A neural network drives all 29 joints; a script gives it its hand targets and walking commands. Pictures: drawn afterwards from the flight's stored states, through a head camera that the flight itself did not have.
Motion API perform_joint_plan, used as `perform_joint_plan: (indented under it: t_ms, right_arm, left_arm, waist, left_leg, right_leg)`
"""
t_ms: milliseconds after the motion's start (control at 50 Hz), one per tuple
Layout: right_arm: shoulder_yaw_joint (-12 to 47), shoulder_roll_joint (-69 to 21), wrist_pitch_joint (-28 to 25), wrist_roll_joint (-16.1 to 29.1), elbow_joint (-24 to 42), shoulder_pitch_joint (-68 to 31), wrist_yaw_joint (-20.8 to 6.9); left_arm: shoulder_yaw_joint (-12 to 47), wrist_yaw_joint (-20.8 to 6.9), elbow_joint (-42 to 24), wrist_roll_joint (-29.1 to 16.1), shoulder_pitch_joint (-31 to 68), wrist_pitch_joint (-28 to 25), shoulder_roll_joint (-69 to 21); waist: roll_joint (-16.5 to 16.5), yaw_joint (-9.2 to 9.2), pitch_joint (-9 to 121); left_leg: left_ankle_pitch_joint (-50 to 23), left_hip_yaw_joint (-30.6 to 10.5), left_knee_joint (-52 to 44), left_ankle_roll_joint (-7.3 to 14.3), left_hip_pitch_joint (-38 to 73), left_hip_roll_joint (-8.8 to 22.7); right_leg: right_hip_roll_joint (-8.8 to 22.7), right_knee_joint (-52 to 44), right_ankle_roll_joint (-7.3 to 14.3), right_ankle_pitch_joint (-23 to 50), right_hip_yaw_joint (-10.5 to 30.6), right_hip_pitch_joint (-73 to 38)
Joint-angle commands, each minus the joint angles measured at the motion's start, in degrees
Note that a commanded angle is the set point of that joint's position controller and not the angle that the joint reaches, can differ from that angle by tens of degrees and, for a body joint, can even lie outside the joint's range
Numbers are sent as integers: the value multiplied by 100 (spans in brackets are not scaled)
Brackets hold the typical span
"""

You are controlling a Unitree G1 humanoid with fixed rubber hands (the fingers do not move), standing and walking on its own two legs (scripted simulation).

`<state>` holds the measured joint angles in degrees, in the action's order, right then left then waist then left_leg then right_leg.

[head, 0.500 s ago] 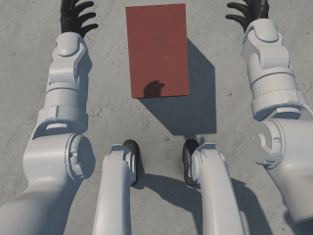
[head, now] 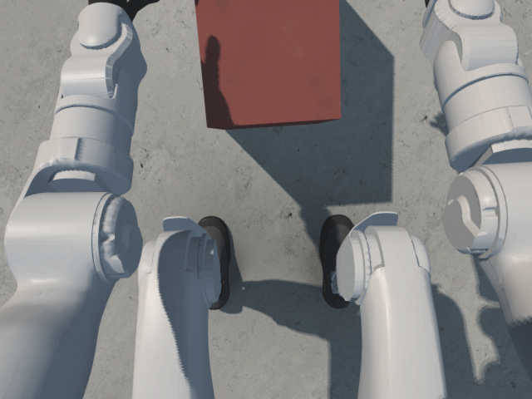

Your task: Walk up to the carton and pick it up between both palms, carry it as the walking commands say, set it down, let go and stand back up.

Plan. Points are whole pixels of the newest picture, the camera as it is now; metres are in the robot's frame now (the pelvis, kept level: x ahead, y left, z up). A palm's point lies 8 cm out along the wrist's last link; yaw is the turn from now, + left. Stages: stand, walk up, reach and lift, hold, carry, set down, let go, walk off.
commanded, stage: reach and lift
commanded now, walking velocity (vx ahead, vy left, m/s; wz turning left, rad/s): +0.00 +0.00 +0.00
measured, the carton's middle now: (267, 34) +0.58 +0.01 -0.34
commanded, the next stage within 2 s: none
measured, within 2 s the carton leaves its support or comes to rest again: neither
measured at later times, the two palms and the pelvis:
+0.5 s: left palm (154, 45) +0.55 +0.17 -0.27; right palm (396, 27) +0.56 -0.17 -0.27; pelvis -0.01 +0.00 -0.08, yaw +0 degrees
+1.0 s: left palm (160, 41) +0.55 +0.16 -0.26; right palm (389, 24) +0.56 -0.16 -0.26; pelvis -0.01 +0.00 -0.08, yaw +0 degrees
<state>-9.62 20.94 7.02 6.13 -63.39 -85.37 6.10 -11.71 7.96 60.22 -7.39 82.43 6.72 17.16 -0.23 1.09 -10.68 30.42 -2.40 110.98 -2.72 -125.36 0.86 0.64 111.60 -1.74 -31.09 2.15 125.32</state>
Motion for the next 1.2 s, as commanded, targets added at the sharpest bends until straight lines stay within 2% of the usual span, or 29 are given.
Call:
perform_joint_plan:
  t_ms: [0,200,420,460,500,640,820,1060,1180]
  right_arm:
    - [89,689,-167,132,441,-1708,11]
    - [548,844,-387,584,27,-2124,28]
    - [919,1006,-551,865,-422,-2558,-8]
    - [922,1036,-563,903,-383,-2629,-15]
    - [924,1072,-591,926,-192,-2779,-5]
    - [916,1001,-568,895,-349,-2415,-12]
    - [799,849,-503,780,-440,-2413,-116]
    - [776,542,-487,547,-326,-2699,-95]
    - [649,-24,-504,234,-182,-2699,-150]
  left_arm:
    - [91,1,-446,-113,1609,-169,680]
    - [486,-13,-51,-514,1997,-371,852]
    - [702,-81,482,-746,2408,-538,1085]
    - [766,-88,485,-781,2522,-549,1083]
    - [789,-79,306,-785,2693,-562,1095]
    - [849,-69,425,-852,2397,-548,1059]
    - [728,-142,582,-679,2396,-502,890]
    - [637,-157,407,-398,2692,-486,540]
    - [709,-315,268,-304,2826,-474,-189]
  waist:
    - [136,-3,6686]
    - [126,4,6387]
    - [192,51,5811]
    - [158,-11,5778]
    - [96,8,5876]
    - [102,-14,5940]
    - [126,1,5369]
    - [155,12,5281]
    - [95,-220,5018]
  left_leg:
    - [-1707,610,-488,-38,3383,-400]
    - [-1858,548,213,-45,3301,-300]
    - [-1792,491,799,-71,2991,-220]
    - [-1779,463,847,-62,3087,-201]
    - [-1862,489,871,-74,3113,-223]
    - [-2088,537,945,-90,3260,-243]
    - [-1689,502,814,-71,2952,-302]
    - [-1552,511,811,-72,3168,-434]
    - [-1581,521,836,-90,3100,-539]
  right_leg:
    - [-396,-533,37,1698,-488,-3599]
    - [-284,154,-15,1862,-401,-3457]
    - [-197,704,-93,1807,-310,-3176]
    - [-193,747,-87,1769,-320,-3078]
    - [-212,772,-79,1904,-338,-3215]
    - [-220,817,-109,2046,-386,-3246]
    - [-225,733,-84,1616,-386,-2842]
    - [-358,699,-72,1520,-374,-3130]
    - [-436,657,-46,1646,-387,-3184]
